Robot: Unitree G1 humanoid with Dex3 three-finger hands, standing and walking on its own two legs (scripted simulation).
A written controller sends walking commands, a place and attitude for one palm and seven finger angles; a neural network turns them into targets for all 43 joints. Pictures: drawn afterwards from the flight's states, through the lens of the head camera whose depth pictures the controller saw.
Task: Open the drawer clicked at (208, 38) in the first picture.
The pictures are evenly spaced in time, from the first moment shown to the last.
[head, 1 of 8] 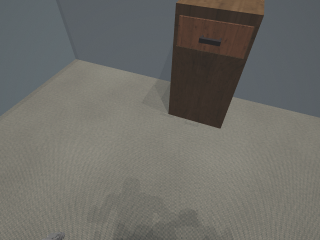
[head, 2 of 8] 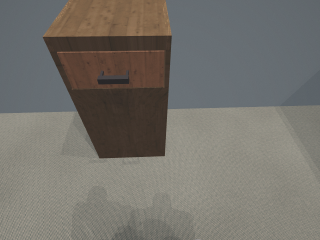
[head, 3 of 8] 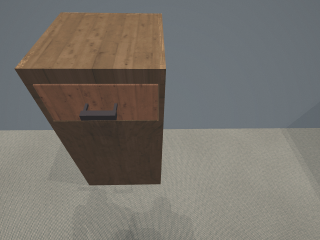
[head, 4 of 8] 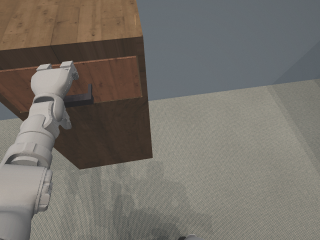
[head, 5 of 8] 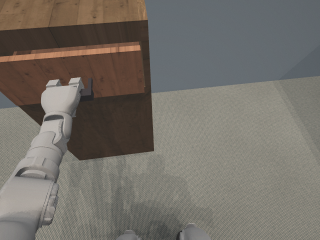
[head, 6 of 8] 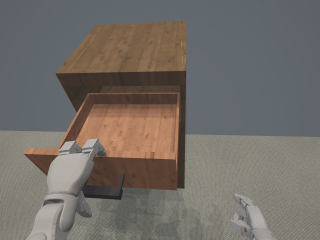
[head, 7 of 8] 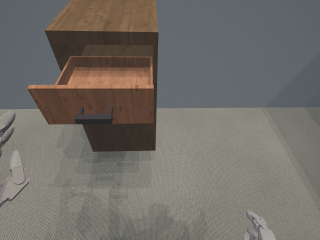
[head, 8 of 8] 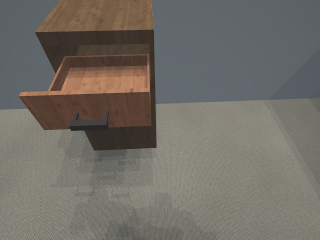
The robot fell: no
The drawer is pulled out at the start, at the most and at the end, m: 0.00 0.30 0.30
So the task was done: yes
